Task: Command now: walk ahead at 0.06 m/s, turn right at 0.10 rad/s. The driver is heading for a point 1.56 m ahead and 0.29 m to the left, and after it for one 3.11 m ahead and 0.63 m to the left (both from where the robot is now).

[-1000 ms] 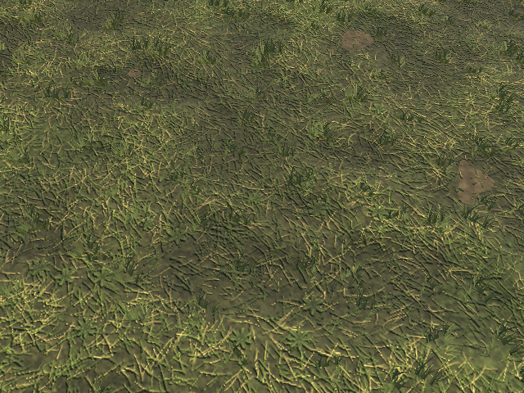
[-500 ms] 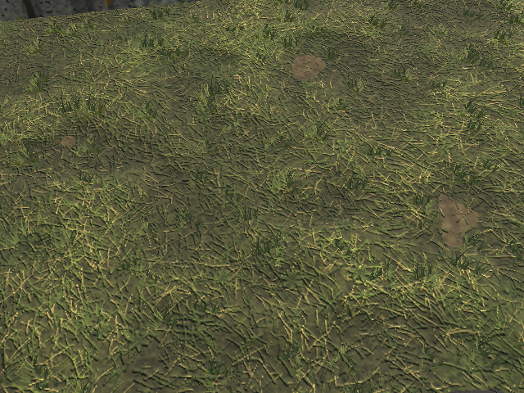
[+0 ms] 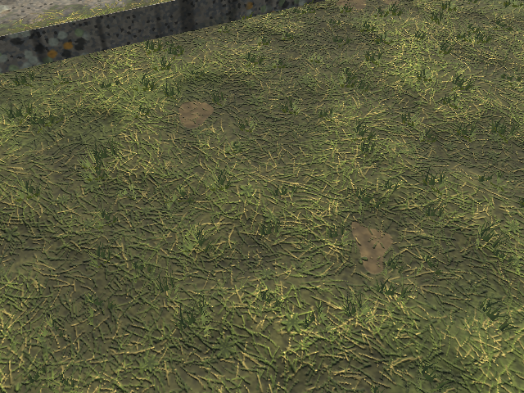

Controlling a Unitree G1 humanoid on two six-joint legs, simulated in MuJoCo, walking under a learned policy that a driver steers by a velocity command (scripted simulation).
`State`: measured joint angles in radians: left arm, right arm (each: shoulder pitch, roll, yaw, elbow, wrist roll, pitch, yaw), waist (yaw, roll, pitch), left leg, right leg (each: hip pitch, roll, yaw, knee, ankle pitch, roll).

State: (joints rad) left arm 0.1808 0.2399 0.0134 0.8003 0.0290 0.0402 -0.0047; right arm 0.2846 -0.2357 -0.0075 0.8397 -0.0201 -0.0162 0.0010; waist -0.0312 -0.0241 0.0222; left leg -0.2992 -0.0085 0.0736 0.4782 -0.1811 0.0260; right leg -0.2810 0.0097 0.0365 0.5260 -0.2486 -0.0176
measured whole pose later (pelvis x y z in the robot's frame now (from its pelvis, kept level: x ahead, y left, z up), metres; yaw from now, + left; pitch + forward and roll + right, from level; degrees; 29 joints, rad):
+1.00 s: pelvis +0.06 +0.00 +0.00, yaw +1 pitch +0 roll +0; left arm 0.37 0.18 0.02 1.11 0.01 -0.01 0.03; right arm 0.33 -0.18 -0.02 1.11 -0.03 0.00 -0.01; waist 0.01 0.00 -0.02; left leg -0.24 -0.01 0.02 0.56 -0.40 0.06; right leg -0.15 0.04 0.04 0.47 -0.35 -0.06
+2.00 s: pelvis +0.56 +0.02 +0.00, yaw +6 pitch +1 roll -1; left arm 0.46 0.17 0.02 1.08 0.02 -0.11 0.03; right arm 0.03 -0.17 -0.03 0.90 -0.02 -0.04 0.04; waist 0.05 0.02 0.06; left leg -0.56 0.02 0.10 0.60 -0.06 0.11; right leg 0.15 0.08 -0.15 0.18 -0.35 -0.07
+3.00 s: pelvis +1.11 +0.14 +0.01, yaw +26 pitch +1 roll -1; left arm 0.46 0.20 0.03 0.97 0.01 -0.09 -0.01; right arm 0.07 -0.23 -0.02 0.81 -0.03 -0.03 0.04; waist 0.06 0.05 0.03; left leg -0.60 0.07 0.02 0.68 -0.07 0.02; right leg 0.01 0.07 -0.05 0.20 -0.24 -0.06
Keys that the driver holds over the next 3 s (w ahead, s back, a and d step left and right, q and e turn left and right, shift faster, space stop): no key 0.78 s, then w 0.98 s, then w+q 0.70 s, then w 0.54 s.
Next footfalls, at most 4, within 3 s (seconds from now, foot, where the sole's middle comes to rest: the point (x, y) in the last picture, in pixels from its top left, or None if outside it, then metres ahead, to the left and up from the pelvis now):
1.50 right None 0.45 -0.05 -0.77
2.06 left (225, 303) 0.75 0.11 -0.77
2.58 right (246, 205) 1.11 0.04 -0.77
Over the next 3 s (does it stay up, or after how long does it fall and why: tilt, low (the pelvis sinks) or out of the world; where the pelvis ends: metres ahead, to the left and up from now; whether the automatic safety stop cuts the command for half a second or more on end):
stays up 1.11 0.14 0.01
